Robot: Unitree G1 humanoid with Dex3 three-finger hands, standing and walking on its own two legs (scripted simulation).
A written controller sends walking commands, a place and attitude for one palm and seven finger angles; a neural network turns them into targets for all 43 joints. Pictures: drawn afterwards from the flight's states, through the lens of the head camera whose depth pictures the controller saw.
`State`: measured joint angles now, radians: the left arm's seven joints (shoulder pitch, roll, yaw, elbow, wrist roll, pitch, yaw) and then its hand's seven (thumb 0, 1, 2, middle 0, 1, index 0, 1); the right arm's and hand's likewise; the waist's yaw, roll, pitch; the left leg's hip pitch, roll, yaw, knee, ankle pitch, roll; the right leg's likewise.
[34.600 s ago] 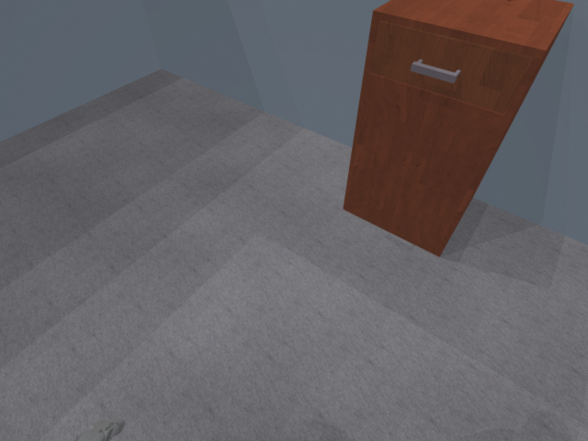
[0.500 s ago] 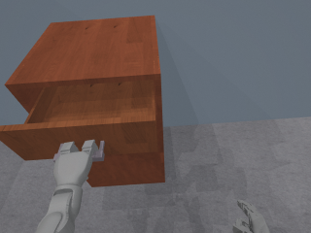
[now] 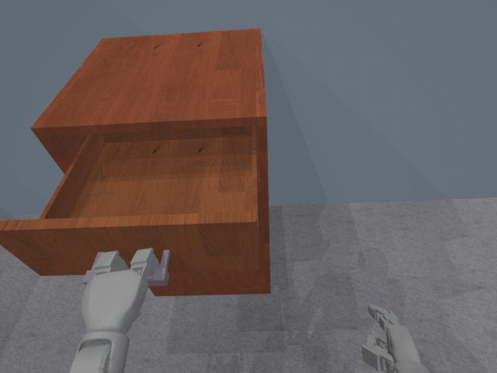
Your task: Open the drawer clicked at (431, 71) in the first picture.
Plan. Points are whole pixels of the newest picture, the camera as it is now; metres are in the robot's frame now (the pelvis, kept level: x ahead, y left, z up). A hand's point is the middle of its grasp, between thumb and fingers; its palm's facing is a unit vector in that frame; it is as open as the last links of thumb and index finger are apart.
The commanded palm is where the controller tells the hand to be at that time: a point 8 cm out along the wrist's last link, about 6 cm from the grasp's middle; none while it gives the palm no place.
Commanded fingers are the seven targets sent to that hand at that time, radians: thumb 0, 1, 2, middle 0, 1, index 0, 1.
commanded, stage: pull the drawer open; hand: left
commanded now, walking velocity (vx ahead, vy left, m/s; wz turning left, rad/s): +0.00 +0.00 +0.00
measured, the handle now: (130, 267) +0.27 +0.24 +0.02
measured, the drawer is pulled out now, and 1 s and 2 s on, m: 0.23 0.30 0.29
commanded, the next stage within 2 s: open the thumb to release the handle in 0.88 s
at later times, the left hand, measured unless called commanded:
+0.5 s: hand (123, 340) +0.16 +0.22 +0.00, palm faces -0.01 -0.11 -0.99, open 5.8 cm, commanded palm +0.12 +0.23 +0.05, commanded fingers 0.00 0.90 0.90 -0.40 -1.35 -0.40 -1.35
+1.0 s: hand (119, 352) +0.15 +0.22 +0.00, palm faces -0.02 -0.13 -0.99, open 6.0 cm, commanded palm +0.12 +0.23 +0.05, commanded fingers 0.00 0.76 0.84 -0.39 -1.34 -0.39 -1.34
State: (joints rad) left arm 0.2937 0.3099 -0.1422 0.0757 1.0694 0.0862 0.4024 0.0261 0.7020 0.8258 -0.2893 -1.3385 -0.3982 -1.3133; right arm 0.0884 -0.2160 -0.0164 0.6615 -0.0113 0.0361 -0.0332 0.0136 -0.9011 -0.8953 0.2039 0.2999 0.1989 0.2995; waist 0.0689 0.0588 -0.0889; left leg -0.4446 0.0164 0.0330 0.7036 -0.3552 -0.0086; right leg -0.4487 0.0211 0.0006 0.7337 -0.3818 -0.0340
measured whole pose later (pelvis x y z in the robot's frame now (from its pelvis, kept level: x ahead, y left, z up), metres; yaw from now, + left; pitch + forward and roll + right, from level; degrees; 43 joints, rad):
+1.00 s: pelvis +0.00 +0.00 -0.01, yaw -2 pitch +7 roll +1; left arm 0.70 0.33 -0.09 -0.22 1.06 0.00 0.47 0.03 0.72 0.76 -0.26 -1.33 -0.36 -1.25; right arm 0.11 -0.22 -0.01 0.58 -0.04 0.04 0.05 0.01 -0.90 -0.90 0.20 0.30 0.20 0.30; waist 0.06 0.05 -0.11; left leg -0.50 0.04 0.06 0.79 -0.41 -0.01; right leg -0.51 0.04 0.03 0.81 -0.42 -0.03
